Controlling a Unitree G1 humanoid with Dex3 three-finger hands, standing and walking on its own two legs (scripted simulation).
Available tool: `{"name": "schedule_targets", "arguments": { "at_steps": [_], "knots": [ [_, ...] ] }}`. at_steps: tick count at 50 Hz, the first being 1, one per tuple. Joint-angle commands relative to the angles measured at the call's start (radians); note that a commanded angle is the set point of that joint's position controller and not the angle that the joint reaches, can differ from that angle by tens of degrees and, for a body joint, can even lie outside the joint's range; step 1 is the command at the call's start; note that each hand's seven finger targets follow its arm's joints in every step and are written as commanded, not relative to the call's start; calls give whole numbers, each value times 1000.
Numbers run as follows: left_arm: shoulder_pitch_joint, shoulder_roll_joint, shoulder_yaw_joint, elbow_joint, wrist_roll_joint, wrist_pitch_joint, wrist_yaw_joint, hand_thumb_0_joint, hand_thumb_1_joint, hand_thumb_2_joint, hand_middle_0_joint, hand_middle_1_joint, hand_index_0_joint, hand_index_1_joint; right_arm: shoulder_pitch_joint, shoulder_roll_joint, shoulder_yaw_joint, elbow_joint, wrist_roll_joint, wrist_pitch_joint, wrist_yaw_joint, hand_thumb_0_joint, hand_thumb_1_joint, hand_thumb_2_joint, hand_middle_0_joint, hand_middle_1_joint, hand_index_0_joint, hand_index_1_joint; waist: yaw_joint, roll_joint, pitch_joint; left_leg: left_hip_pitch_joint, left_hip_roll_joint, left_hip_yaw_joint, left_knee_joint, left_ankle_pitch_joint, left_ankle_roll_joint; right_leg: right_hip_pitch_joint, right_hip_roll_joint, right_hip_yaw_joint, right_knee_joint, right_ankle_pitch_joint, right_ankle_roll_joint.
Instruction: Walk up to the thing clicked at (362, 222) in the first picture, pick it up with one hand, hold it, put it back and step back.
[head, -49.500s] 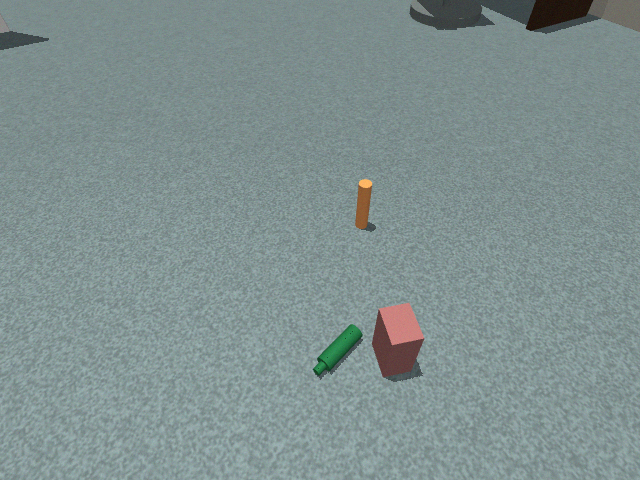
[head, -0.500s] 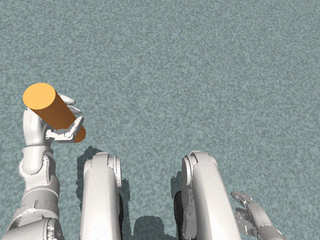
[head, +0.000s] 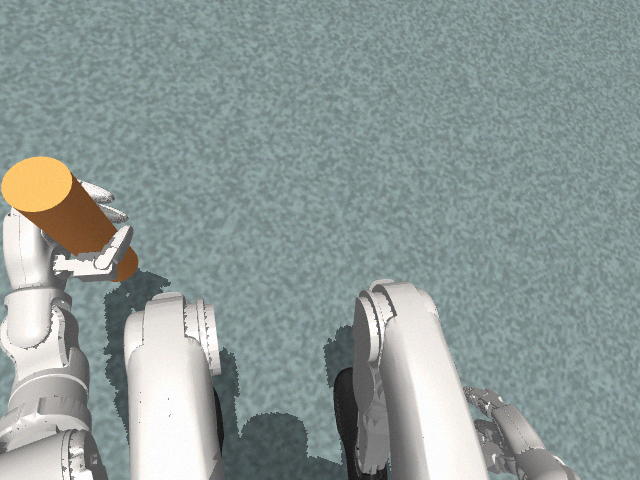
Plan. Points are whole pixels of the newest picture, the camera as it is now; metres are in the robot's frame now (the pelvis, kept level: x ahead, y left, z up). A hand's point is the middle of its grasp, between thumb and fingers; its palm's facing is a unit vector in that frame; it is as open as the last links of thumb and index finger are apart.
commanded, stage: crouch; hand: left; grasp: from the side
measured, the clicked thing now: (87, 233) +0.40 +0.26 -0.07
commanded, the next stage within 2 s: lower in 0.26 s
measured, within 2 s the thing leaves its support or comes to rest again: rests again in 1.58 s
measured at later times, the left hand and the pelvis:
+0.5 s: hand (107, 241) +0.40 +0.25 -0.12, palm faces +0.17 -0.99 -0.01, open 7.2 cm; pelvis +0.00 +0.00 -0.02, yaw -2 degrees
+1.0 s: hand (122, 250) +0.41 +0.25 -0.17, palm faces +0.16 -0.99 +0.01, open 7.2 cm; pelvis +0.00 +0.01 -0.04, yaw -6 degrees
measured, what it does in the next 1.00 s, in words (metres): stands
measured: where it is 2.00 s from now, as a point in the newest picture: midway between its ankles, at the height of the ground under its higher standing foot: (285, 463)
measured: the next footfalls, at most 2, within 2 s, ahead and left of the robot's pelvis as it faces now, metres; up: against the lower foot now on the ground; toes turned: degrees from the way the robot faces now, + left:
none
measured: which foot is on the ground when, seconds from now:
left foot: down 0.00-1.00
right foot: down 0.00-1.00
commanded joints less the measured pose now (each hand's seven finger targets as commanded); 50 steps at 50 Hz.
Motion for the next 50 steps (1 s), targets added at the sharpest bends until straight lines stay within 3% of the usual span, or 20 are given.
{"name": "schedule_targets", "arguments": {
  "at_steps": [1,2,6,15,16,18,20,23,26,28,33,35,36,40,43,47,48,49,50],
  "knots": [
    [-276,241,56,-269,-31,-113,-2,0,412,1288,-1292,-1381,-1296,-1385,95,-241,-62,-56,-9,-11,-8,0,-908,-908,200,300,200,300,10,262,-680,470,-17,100,-231,130,47,318,29,-65,-235,215,-47],
    [-265,231,42,-263,-32,-113,-1,0,397,1282,-1292,-1379,-1295,-1383,82,-237,-60,-55,-9,-11,-7,0,-907,-908,200,300,200,300,15,259,-660,461,-15,98,-230,124,46,298,31,-69,-231,206,-48],
    [-259,247,53,-277,-32,-121,14,0,396,1294,-1304,-1390,-1306,-1396,80,-242,-51,-54,-18,-4,-5,0,-908,-908,200,300,200,300,14,255,-667,441,-16,97,-201,137,48,321,35,-68,-224,225,-46],
    [-239,249,49,-273,-43,-133,18,0,418,1307,-1351,-1419,-1355,-1422,55,-258,-35,-63,-31,4,4,0,-910,-907,200,300,200,300,-8,250,-635,411,-13,81,-174,111,49,318,39,-87,-206,211,-41],
    [-229,253,54,-269,-44,-133,20,0,420,1309,-1342,-1411,-1345,-1416,48,-252,-31,-65,-32,4,6,0,-905,-907,200,300,200,300,4,249,-631,394,-14,86,-169,104,50,323,41,-82,-207,205,-40],
    [-240,251,40,-276,-42,-135,23,0,441,1314,-1346,-1421,-1350,-1424,51,-258,-28,-61,-33,5,5,0,-911,-908,200,300,200,300,-10,252,-633,396,-13,80,-162,119,50,326,42,-85,-199,223,-40],
    [-208,257,45,-249,-37,-136,32,0,363,1262,-1357,-1431,-1365,-1429,45,-257,-22,-61,-36,8,8,0,-918,-907,200,300,200,300,-5,245,-617,391,-12,77,-156,124,49,320,45,-87,-195,223,-40],
    [-219,229,27,-164,-36,-148,42,0,361,1260,-1354,-1423,-1361,-1423,37,-269,-5,-59,-44,9,14,0,-915,-907,199,300,200,300,-40,213,-563,366,-10,62,-137,123,49,311,49,-103,-186,231,-39],
    [-231,292,58,-157,-24,-176,47,0,362,1239,-1346,-1415,-1358,-1410,14,-278,14,-69,-55,12,18,0,-914,-905,199,300,200,300,-35,232,-556,370,-8,54,-131,104,49,311,50,-111,-181,212,-37],
    [-216,299,49,-154,-13,-193,45,0,396,1247,-1340,-1411,-1352,-1405,9,-289,23,-74,-65,17,23,0,-912,-904,200,300,200,300,-43,260,-551,406,-4,44,-140,110,41,304,50,-124,-170,212,-39],
    [-229,340,77,-164,-43,-229,39,0,407,1228,-1352,-1404,-1363,-1397,-13,-307,51,-80,-76,15,25,0,-925,-908,200,300,200,300,-51,314,-570,448,1,31,-129,142,31,316,53,-130,-150,245,-41],
    [-227,344,76,-151,-45,-237,42,0,409,1232,-1353,-1403,-1363,-1398,-22,-314,63,-84,-82,16,24,0,-926,-908,200,300,200,300,-58,336,-553,467,4,23,-129,150,27,307,53,-136,-145,252,-42],
    [-234,343,66,-124,-39,-240,44,0,418,1243,-1344,-1401,-1352,-1397,-22,-321,70,-82,-87,18,24,0,-924,-909,199,300,200,300,-76,339,-538,463,6,16,-128,151,24,311,53,-142,-142,256,-41],
    [-205,368,71,-82,-32,-258,49,0,400,1233,-1342,-1395,-1353,-1389,-49,-323,92,-93,-103,22,25,0,-917,-906,200,300,200,300,-74,313,-498,422,6,18,-109,122,30,332,57,-144,-157,245,-36],
    [-229,371,58,-92,-37,-273,45,0,398,1239,-1364,-1415,-1377,-1407,-64,-341,104,-96,-112,20,26,0,-919,-905,200,300,200,300,-93,342,-503,469,11,1,-109,141,21,322,57,-160,-139,260,-37],
    [-212,375,67,-33,-47,-284,51,0,408,1240,-1353,-1400,-1363,-1395,-81,-349,127,-107,-122,19,28,0,-920,-906,200,300,200,300,-99,318,-470,438,10,-9,-99,138,23,345,61,-170,-139,267,-33],
    [-216,406,86,-36,-44,-289,57,0,381,1233,-1348,-1398,-1360,-1392,-76,-349,130,-104,-126,22,27,0,-919,-906,200,300,200,300,-93,312,-475,433,11,-6,-90,130,26,352,64,-168,-149,262,-32],
    [-215,387,66,-21,-47,-292,57,0,388,1233,-1360,-1404,-1373,-1397,-86,-350,137,-110,-129,23,28,0,-917,-905,200,300,200,300,-103,311,-463,423,10,-8,-86,122,26,355,65,-169,-149,262,-31],
    [-214,399,78,-19,-46,-294,60,0,390,1245,-1349,-1402,-1360,-1397,-83,-355,139,-111,-131,23,28,0,-912,-904,200,300,200,300,-102,313,-464,429,11,-10,-88,131,25,362,66,-172,-149,268,-31]
  ]
}}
